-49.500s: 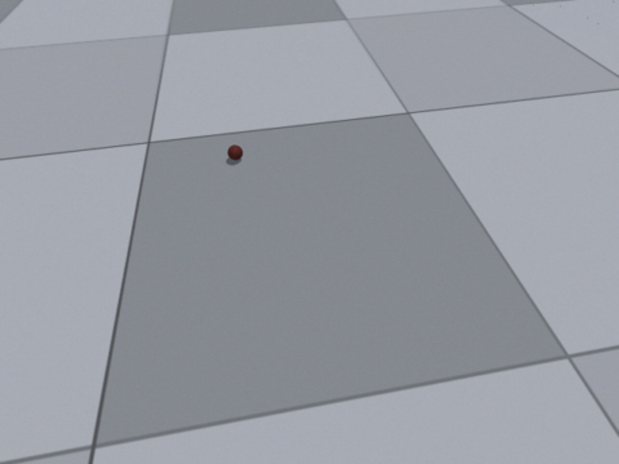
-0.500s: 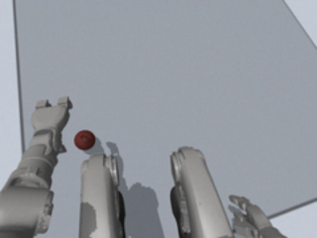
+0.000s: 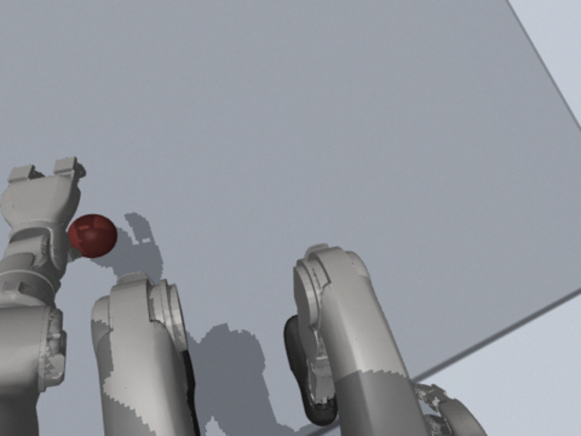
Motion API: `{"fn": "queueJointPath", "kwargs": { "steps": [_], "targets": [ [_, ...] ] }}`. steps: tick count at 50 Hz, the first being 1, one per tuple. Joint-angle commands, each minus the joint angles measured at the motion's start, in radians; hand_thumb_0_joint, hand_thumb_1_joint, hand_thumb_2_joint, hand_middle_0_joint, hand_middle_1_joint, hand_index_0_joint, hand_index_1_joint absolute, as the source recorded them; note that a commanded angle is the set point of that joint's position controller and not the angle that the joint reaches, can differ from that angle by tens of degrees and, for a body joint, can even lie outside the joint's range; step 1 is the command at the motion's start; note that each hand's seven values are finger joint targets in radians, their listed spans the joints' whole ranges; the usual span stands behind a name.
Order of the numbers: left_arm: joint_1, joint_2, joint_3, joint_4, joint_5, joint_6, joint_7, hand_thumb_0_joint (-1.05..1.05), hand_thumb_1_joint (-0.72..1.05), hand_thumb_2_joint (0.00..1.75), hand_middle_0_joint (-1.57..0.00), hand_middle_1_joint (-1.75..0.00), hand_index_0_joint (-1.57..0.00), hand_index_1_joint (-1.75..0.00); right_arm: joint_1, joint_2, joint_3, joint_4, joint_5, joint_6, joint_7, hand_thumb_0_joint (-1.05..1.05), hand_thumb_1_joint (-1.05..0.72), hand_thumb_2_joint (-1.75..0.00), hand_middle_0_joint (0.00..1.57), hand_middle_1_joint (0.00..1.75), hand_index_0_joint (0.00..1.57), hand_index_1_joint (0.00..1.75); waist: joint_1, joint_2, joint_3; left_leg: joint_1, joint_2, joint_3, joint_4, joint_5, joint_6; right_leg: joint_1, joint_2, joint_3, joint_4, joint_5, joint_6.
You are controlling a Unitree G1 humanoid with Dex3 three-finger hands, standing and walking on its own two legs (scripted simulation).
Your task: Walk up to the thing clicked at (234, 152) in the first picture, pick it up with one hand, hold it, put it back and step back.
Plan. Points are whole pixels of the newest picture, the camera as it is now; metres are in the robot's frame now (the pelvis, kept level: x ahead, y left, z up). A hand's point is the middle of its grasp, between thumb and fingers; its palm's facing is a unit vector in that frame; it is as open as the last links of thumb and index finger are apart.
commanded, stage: home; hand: left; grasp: from above
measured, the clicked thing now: (93, 236) +0.43 +0.27 -0.29
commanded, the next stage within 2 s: none
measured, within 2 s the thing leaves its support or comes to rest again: neither
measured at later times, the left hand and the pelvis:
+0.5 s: hand (0, 273) +0.33 +0.25 +0.03, palm faces -0.21 -0.77 -0.60, open 7.9 cm; pelvis +0.02 +0.00 +0.15, yaw +3 degrees
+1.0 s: hand out of the picture +0.26 +0.22 +0.25, palm faces +0.17 -0.96 -0.22, open 7.4 cm; pelvis +0.07 +0.01 +0.34, yaw +7 degrees
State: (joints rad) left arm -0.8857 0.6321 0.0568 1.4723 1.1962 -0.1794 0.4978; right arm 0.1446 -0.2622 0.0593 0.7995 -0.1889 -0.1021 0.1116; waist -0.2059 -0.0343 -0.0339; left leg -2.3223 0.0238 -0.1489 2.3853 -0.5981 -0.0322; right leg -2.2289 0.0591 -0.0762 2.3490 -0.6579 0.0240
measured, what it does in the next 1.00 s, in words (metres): rises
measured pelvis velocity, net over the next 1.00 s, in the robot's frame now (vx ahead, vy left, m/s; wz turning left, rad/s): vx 0.07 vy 0.01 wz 0.13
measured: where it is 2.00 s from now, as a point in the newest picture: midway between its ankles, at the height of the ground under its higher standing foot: (250, 403)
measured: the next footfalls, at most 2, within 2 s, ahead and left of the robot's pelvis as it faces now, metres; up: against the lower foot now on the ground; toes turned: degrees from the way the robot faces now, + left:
none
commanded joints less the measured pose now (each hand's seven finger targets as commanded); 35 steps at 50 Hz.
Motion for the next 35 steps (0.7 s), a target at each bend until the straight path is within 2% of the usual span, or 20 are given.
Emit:
{"fn": "queueJointPath", "kwargs": {
  "steps": [1,2,6,8,9,11,12,13,14,16,18,20,23,27,28,29,31,32,34,35],
  "targets": [
    [-0.291,0.244,0.076,-0.256,-0.11,0.038,0.034,0.0,-0.07,0.96,-0.25,-0.65,-0.23,-0.67,0.182,-0.23,-0.101,-0.048,0.018,-0.023,0.016,0.0,-0.88,-0.9,0.2,0.3,0.2,0.3,0.063,0.402,-0.857,0.655,-0.012,0.113,-0.283,0.06,0.033,0.325,0.009,-0.086,-0.282,0.134,-0.073],
    [-0.269,0.242,0.091,-0.305,-0.146,0.048,0.017,0.0,-0.01,1.0,-0.26,-0.67,-0.23,-0.69,0.195,-0.231,-0.113,-0.057,0.03,-0.017,0.018,0.0,-0.88,-0.9,0.2,0.3,0.2,0.3,0.072,0.38,-0.907,0.666,-0.014,0.112,-0.291,0.067,0.038,0.358,0.009,-0.083,-0.299,0.142,-0.069],
    [-0.144,0.181,0.083,-0.366,-0.285,0.101,-0.089,0.0,0.21,0.99,-0.25,-0.59,-0.23,-0.6,0.219,-0.221,-0.133,-0.051,0.078,-0.001,0.023,0.0,-0.89,-0.9,0.2,0.3,0.2,0.3,0.091,0.292,-0.887,0.652,-0.015,0.121,-0.333,0.086,0.049,0.433,0.013,-0.064,-0.358,0.171,-0.065],
    [-0.101,0.179,0.098,-0.528,-0.359,0.113,-0.144,0.0,0.33,0.99,-0.24,-0.55,-0.23,-0.57,0.224,-0.22,-0.143,-0.071,0.106,0.009,0.018,0.0,-0.89,-0.9,0.2,0.3,0.2,0.3,0.111,0.298,-0.934,0.695,-0.019,0.117,-0.376,0.103,0.05,0.492,0.009,-0.053,-0.391,0.189,-0.064],
    [-0.02,0.146,0.089,-0.555,-0.395,0.125,-0.177,0.0,0.38,0.98,-0.24,-0.53,-0.22,-0.54,0.214,-0.214,-0.149,-0.089,0.121,0.015,0.016,0.0,-0.89,-0.9,0.2,0.3,0.2,0.3,0.116,0.267,-0.93,0.703,-0.02,0.117,-0.397,0.107,0.052,0.534,0.011,-0.047,-0.416,0.195,-0.064],
    [0.104,0.086,0.067,-0.645,-0.472,0.144,-0.243,0.0,0.51,0.9,-0.22,-0.42,-0.21,-0.43,0.191,-0.206,-0.155,-0.115,0.15,0.027,0.007,0.0,-0.89,-0.9,0.2,0.3,0.2,0.3,0.114,0.183,-0.854,0.686,-0.018,0.11,-0.439,0.091,0.062,0.572,0.014,-0.037,-0.48,0.192,-0.057],
    [0.146,0.054,0.049,-0.686,-0.518,0.15,-0.276,0.0,0.56,0.89,-0.21,-0.4,-0.2,-0.41,0.172,-0.195,-0.149,-0.125,0.161,0.03,0.002,0.0,-0.89,-0.9,0.2,0.3,0.2,0.3,0.103,0.15,-0.808,0.657,-0.018,0.11,-0.453,0.087,0.067,0.595,0.015,-0.031,-0.504,0.197,-0.053],
    [0.18,0.038,0.048,-0.733,-0.559,0.157,-0.307,0.0,0.61,0.89,-0.21,-0.38,-0.2,-0.39,0.166,-0.193,-0.151,-0.138,0.169,0.035,-0.003,0.0,-0.9,-0.9,0.2,0.3,0.2,0.3,0.103,0.126,-0.787,0.663,-0.014,0.101,-0.476,0.076,0.069,0.601,0.013,-0.027,-0.522,0.192,-0.053],
    [0.209,0.048,0.05,-0.814,-0.593,0.163,-0.334,0.0,0.68,0.9,-0.21,-0.37,-0.2,-0.37,0.153,-0.187,-0.149,-0.152,0.176,0.04,-0.011,0.0,-0.9,-0.9,0.2,0.3,0.2,0.3,0.122,0.131,-0.791,0.679,-0.011,0.102,-0.497,0.077,0.069,0.626,0.014,-0.02,-0.543,0.191,-0.054],
    [0.264,0.042,0.054,-0.919,-0.66,0.179,-0.375,0.0,0.8,0.92,-0.21,-0.35,-0.21,-0.35,0.123,-0.18,-0.145,-0.183,0.188,0.045,-0.027,0.0,-0.9,-0.9,0.2,0.3,0.2,0.3,0.129,0.121,-0.754,0.719,-0.004,0.099,-0.542,0.062,0.069,0.663,0.01,-0.009,-0.594,0.173,-0.054],
    [0.355,-0.03,0.02,-0.978,-0.725,0.192,-0.408,0.0,0.9,0.91,-0.2,-0.3,-0.2,-0.3,0.092,-0.167,-0.139,-0.212,0.198,0.045,-0.042,0.0,-0.9,-0.9,0.2,0.3,0.2,0.3,0.123,0.11,-0.693,0.743,0.0,0.095,-0.592,0.036,0.067,0.679,0.007,-0.005,-0.639,0.146,-0.055],
    [0.411,-0.034,0.036,-1.074,-0.781,0.205,-0.421,0.0,0.9,0.9,-0.2,-0.3,-0.2,-0.3,0.073,-0.163,-0.137,-0.233,0.207,0.043,-0.059,0.0,-0.9,-0.9,0.2,0.3,0.2,0.3,0.143,0.134,-0.682,0.828,0.003,0.086,-0.656,0.03,0.061,0.696,0.001,0.002,-0.678,0.128,-0.061],
    [0.478,-0.055,0.044,-1.148,-0.851,0.234,-0.423,0.0,0.9,0.9,-0.2,-0.3,-0.2,-0.3,0.025,-0.165,-0.132,-0.269,0.214,0.036,-0.083,0.0,-0.9,-0.9,0.2,0.3,0.2,0.3,0.151,0.164,-0.627,0.922,0.012,0.059,-0.759,-0.029,0.051,0.704,-0.007,0.002,-0.726,0.072,-0.065],
    [0.588,-0.108,0.025,-1.251,-0.953,0.272,-0.42,0.0,0.9,0.9,-0.2,-0.3,-0.2,-0.3,-0.002,-0.155,-0.129,-0.302,0.219,0.021,-0.11,0.0,-0.9,-0.9,0.2,0.3,0.2,0.3,0.142,0.179,-0.614,1.027,0.008,0.072,-0.841,-0.009,0.048,0.791,-0.01,0.016,-0.821,0.085,-0.063],
    [0.602,-0.109,0.032,-1.307,-0.984,0.282,-0.42,0.0,0.9,0.9,-0.2,-0.3,-0.2,-0.3,-0.008,-0.153,-0.126,-0.312,0.22,0.017,-0.117,0.0,-0.9,-0.9,0.2,0.3,0.2,0.3,0.146,0.195,-0.627,1.061,0.007,0.066,-0.868,-0.01,0.047,0.821,-0.012,0.017,-0.841,0.084,-0.061],
    [0.664,-0.114,0.034,-1.301,-1.009,0.301,-0.417,0.0,0.9,0.9,-0.2,-0.3,-0.2,-0.3,-0.018,-0.15,-0.124,-0.323,0.223,0.014,-0.125,0.0,-0.9,-0.9,0.2,0.3,0.2,0.3,0.147,0.18,-0.601,1.078,0.005,0.074,-0.891,-0.012,0.049,0.848,-0.011,0.022,-0.879,0.081,-0.059],
    [0.714,-0.148,0.022,-1.359,-1.07,0.33,-0.415,0.0,0.9,0.9,-0.2,-0.3,-0.2,-0.3,-0.027,-0.143,-0.118,-0.337,0.225,0.008,-0.138,0.0,-0.9,-0.9,0.2,0.3,0.2,0.3,0.129,0.164,-0.578,1.118,0.002,0.073,-0.943,-0.018,0.051,0.907,-0.014,0.028,-0.94,0.074,-0.055],
    [0.734,-0.15,0.031,-1.379,-1.095,0.347,-0.413,0.0,0.9,0.9,-0.2,-0.3,-0.2,-0.3,-0.033,-0.142,-0.115,-0.346,0.227,0.005,-0.147,0.0,-0.9,-0.9,0.2,0.3,0.2,0.3,0.132,0.159,-0.575,1.145,0.001,0.073,-0.968,-0.023,0.051,0.935,-0.014,0.032,-0.966,0.07,-0.054],
    [0.784,-0.145,0.045,-1.432,-1.134,0.381,-0.406,0.0,0.9,0.9,-0.2,-0.3,-0.2,-0.3,-0.032,-0.135,-0.107,-0.361,0.232,0.0,-0.162,0.0,-0.9,-0.9,0.2,0.3,0.2,0.3,0.135,0.16,-0.578,1.202,-0.002,0.086,-1.007,0.012,0.052,1.008,-0.015,0.042,-1.027,0.095,-0.052],
    [0.811,-0.166,0.036,-1.44,-1.148,0.4,-0.405,0.0,0.9,0.9,-0.2,-0.3,-0.2,-0.3,-0.03,-0.129,-0.102,-0.362,0.234,-0.004,-0.169,0.0,-0.9,-0.9,0.2,0.3,0.2,0.3,0.127,0.162,-0.566,1.232,-0.002,0.087,-1.03,0.031,0.051,1.033,-0.016,0.043,-1.049,0.113,-0.051]
  ]
}}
